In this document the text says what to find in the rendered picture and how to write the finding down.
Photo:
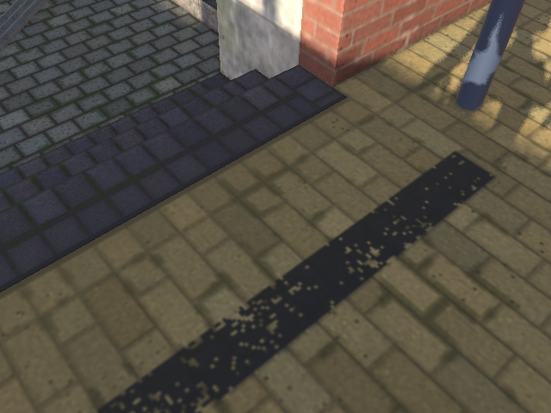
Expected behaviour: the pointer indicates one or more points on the stairs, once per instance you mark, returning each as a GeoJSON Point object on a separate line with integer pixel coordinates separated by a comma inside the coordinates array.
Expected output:
{"type": "Point", "coordinates": [50, 168]}

